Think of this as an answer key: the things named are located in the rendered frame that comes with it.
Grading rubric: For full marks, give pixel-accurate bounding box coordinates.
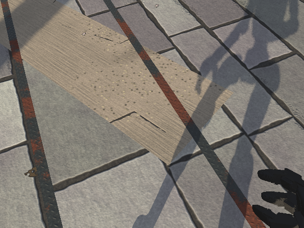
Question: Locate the right robot hand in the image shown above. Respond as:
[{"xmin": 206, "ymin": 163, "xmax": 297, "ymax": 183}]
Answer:
[{"xmin": 252, "ymin": 168, "xmax": 304, "ymax": 228}]

